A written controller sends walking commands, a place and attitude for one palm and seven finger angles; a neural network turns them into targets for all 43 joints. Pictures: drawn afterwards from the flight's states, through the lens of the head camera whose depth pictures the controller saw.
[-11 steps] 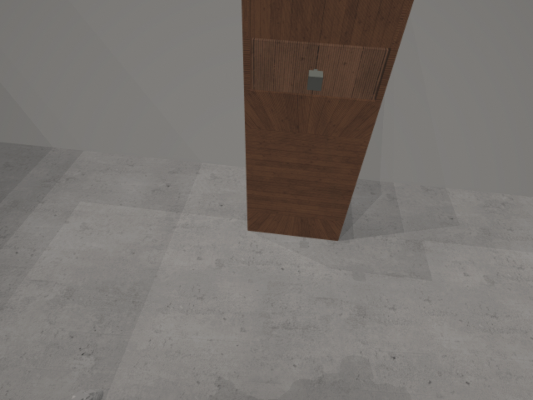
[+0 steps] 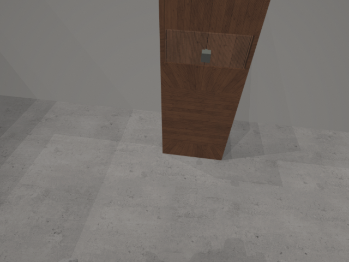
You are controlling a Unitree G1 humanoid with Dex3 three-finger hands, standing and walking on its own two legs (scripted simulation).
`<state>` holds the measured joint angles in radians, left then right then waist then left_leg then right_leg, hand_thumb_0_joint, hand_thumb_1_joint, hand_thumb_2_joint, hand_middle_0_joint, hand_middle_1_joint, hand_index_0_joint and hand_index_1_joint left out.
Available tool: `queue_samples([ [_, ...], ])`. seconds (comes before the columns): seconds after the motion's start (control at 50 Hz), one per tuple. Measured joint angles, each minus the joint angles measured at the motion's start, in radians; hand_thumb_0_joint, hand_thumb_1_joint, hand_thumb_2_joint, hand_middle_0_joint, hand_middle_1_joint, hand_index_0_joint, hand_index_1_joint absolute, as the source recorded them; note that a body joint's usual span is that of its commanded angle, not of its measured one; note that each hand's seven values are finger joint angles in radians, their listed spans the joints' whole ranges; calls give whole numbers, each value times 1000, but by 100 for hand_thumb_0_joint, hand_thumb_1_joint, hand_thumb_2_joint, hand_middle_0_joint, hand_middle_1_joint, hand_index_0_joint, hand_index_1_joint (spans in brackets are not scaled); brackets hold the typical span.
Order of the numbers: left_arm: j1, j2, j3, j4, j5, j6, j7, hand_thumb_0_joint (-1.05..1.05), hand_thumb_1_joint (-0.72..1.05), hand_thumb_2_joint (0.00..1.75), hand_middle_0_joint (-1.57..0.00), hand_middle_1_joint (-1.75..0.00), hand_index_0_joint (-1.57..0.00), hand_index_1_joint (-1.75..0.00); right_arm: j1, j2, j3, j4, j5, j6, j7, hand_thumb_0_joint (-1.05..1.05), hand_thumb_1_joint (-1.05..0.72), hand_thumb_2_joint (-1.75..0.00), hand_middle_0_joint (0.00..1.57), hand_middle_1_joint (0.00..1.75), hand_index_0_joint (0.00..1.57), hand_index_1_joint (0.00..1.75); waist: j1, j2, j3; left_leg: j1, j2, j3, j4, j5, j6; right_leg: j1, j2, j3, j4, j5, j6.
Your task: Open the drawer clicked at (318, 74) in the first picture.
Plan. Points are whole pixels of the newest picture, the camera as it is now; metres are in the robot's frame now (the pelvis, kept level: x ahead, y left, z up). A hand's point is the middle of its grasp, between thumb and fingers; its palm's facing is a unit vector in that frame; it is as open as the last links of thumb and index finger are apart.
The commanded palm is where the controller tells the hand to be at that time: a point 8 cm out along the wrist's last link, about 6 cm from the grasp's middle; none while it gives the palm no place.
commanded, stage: stand and wait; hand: left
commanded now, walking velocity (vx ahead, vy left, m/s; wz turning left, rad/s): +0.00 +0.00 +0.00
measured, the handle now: (205, 54) +0.96 -0.08 +0.04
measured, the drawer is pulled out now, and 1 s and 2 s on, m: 0.00 0.00 0.00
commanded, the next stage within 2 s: look at it before walking up in 0.60 s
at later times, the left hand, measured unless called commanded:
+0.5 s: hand out of the picture +0.05 +0.23 -0.15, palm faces -0.02 -0.94 -0.33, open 7.4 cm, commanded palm none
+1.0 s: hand out of the picture +0.08 +0.22 -0.15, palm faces -0.03 -0.94 -0.33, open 7.4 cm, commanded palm none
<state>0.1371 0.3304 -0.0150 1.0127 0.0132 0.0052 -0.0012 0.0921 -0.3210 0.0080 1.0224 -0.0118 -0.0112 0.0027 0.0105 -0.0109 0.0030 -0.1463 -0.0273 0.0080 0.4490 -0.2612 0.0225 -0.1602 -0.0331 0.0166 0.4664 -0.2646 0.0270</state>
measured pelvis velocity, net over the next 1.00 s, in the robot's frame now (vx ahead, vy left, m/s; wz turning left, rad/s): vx -0.01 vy -0.02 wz -0.01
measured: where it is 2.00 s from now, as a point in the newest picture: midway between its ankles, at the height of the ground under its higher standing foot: outside the picture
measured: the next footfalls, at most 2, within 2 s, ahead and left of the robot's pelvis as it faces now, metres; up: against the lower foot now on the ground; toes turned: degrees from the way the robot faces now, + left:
none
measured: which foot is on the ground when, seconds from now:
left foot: down 0.00-1.00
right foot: down 0.00-1.00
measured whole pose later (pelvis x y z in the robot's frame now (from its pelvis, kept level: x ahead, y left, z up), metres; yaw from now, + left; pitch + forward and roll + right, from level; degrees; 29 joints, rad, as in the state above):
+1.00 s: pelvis -0.01 -0.02 +0.01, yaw +0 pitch -2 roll +0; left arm 0.14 0.33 -0.01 1.08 0.01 -0.01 0.00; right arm 0.11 -0.33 0.01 1.12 -0.01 -0.01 0.00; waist 0.00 -0.01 0.02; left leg -0.12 0.01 0.00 0.37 -0.21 -0.01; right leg -0.14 0.00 0.01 0.39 -0.21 0.00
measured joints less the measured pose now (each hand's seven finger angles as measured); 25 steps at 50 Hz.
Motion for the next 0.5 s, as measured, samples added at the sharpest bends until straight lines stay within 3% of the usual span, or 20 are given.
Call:
queue_samples([
  [0.5, 30, 7, 9, 77, -2, -7, 1, 0, 90, 90, -20, -30, -21, -29, 52, -15, -6, 100, 5, 9, -1, 1, -90, -90, 20, 30, 21, 30, -8, 8, 27, 6, 28, -8, -54, 46, -27, 6, 27, -8, -54, 47, -24],
])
